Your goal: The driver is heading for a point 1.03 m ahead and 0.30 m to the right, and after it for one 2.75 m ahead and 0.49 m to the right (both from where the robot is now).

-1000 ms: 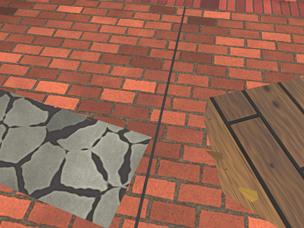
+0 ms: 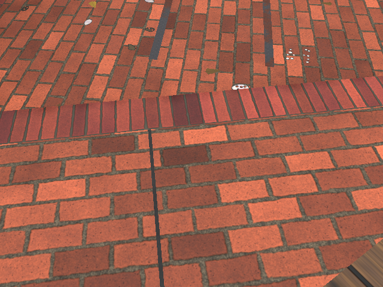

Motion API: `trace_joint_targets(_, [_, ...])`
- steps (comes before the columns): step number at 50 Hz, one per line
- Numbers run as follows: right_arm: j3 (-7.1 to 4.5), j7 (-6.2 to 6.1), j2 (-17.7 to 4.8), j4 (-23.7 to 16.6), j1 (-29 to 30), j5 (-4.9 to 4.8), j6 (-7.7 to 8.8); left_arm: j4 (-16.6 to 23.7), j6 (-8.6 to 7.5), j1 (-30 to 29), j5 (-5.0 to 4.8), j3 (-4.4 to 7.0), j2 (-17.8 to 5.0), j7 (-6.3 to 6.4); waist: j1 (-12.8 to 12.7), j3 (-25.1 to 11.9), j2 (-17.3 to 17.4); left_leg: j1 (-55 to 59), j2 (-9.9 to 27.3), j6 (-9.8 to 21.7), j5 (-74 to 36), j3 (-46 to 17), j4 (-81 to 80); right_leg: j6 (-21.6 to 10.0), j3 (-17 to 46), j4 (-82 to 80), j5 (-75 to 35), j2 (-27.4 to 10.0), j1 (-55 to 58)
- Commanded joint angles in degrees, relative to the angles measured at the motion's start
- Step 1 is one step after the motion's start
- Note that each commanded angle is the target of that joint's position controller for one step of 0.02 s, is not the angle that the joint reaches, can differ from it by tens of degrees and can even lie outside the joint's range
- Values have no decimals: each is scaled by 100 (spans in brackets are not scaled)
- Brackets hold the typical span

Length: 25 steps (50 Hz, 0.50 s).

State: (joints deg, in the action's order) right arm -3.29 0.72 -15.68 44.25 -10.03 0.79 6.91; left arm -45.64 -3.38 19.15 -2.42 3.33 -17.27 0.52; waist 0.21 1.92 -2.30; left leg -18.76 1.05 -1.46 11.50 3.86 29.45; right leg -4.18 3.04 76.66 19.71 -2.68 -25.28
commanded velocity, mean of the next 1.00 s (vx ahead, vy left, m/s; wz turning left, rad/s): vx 1.00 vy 0.00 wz -0.81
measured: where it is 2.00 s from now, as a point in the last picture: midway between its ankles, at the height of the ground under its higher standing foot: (339, 76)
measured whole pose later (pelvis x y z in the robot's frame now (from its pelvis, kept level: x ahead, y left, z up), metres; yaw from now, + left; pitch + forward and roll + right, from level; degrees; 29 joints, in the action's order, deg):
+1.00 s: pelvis +0.81 -0.25 +0.01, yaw -47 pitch +0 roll +3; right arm -4.3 1.6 -16.1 46.7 -28.0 -0.6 5.5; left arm -36.1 -4.4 6.7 -0.9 2.1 -15.9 -0.7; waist 5.5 1.5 -1.4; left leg -8.4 -3.6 1.3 14.9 -1.4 23.3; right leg -3.9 2.7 64.3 18.3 -3.0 -35.2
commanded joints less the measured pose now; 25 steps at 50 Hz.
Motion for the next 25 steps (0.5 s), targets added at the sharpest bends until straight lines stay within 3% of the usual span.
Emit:
trace_joint_targets(1, [-106, 5, -195, 47, -261, 1, 33, 725, 135, -192, -79, 32, 105, -100, 34, -194, 808, 1402, 1587, 919, 227, -1598, -1702, -45, 363, -82, -97, -876, -1656])
trace_joint_targets(3, [-154, 12, -330, 109, -80, -100, 43, 919, 257, -404, -18, -1, 202, -126, -102, 207, 690, 993, 1655, 941, -274, -1000, -1975, 4, 295, -283, -348, -1012, -1899])
trace_joint_targets(6, [-227, -45, -672, 59, 102, -7, 58, 1102, 257, -707, 50, 3, 23, -203, -218, 489, 463, 740, 1399, 869, -799, 47, -2246, 94, 110, -1080, -1574, -938, -1896])
trace_joint_targets(10, [-299, -105, -1119, 109, -349, -53, 12, 1347, 175, -1582, 67, 8, -162, -408, 81, 763, 25, 1379, 1226, 592, -1589, 946, -2364, -139, -594, -2660, -2652, -590, -1536])
trace_joint_targets(12, [-344, -118, -1418, 88, -494, -66, -83, 1425, 132, -1655, 31, 97, -392, -479, -30, 574, 252, 1951, 1234, 482, -4214, 1205, -1847, -316, -1156, -3055, -2431, -99, -945])
trace_joint_targets(13, [-383, -136, -1602, 69, -579, -92, -163, 1440, 140, -1478, -19, 174, -558, -482, -223, 342, 531, 2289, 1305, 469, -5811, 1238, -1295, -397, -1385, -3019, -2017, 177, -609])
trace_joint_targets(14, [-421, -146, -1757, 24, -522, -118, -251, 1367, 180, -911, -77, 286, -766, -472, -614, 3, 826, 2401, 1407, 499, -7021, 1240, -388, -510, -1490, -2938, -1524, 400, 27])
trace_joint_targets(15, [-448, -148, -1826, -77, -362, -152, -301, 1134, 238, 123, -79, 470, -1111, -442, -1160, -515, 1013, 1981, 1466, 553, -7573, 1140, 937, -686, -1479, -2900, -1103, 603, 1368])
trace_joint_targets(16, [-404, -145, -1672, -175, -102, -181, -264, 718, 306, 1503, -62, 717, -1520, -337, -1803, -1018, 718, 779, 1191, 402, -6458, 1025, 2885, -955, -957, -3477, -1336, 615, 3430])
trace_joint_targets(17, [-98, -102, -539, -337, -117, -67, -56, 561, 393, 1356, -74, 768, -1824, -244, -1241, -504, -1565, -1168, -244, 135, 1127, 860, 5863, -1394, 537, -3934, -1979, -34, 4254])
trace_joint_targets(18, [90, -24, -274, -871, -896, -229, 272, 993, 173, 754, 136, 548, -1788, -324, -263, -2037, -1987, -2907, -640, 189, 2174, -857, 6870, -2640, 4484, -5438, 1098, -1154, 5360])
trace_joint_targets(19, [2, 2, -941, -959, 24, -312, 463, 1129, 41, 802, 157, 477, -1182, -344, -774, -1835, -698, -3003, -232, 473, 1430, -1359, 6292, -2133, 4921, -6245, 2073, -1236, 4896])
trace_joint_targets(20, [-18, -21, -903, -1126, 447, -433, 485, 996, -101, 771, 218, 435, -1069, -377, -531, -825, 7, -3109, -146, 523, 1194, -1215, 5707, -1910, 4703, -6507, 1801, -1170, 3925])
trace_joint_targets(21, [12, -86, -789, -990, 411, -285, 417, 982, -202, 438, 206, 351, -854, -400, -236, -553, 825, -2613, 174, 512, 934, -1282, 5107, -1653, 4132, -6398, 1259, -986, 3044])
trace_joint_targets(22, [-7, -88, -730, -935, 108, -169, 342, 1064, -237, 2, 244, 358, -902, -358, 126, -378, 656, -2137, 270, 391, 786, -1380, 4715, -1687, 3763, -6229, 831, -769, 2176])
trace_joint_targets(23, [-52, -61, -809, -862, -21, -113, 219, 1141, -235, -234, 253, 322, -809, -305, 265, -175, 597, -1811, 355, 262, 737, -1400, 4420, -1640, 3313, -6289, 568, -482, 1557])
trace_joint_targets(25, [-70, -79, -746, -891, 136, -57, 83, 1099, -213, -269, 147, 269, -665, -186, 306, 94, 544, -1590, 446, 39, 712, -1253, 3553, -1580, 2664, -6443, 111, -241, 918])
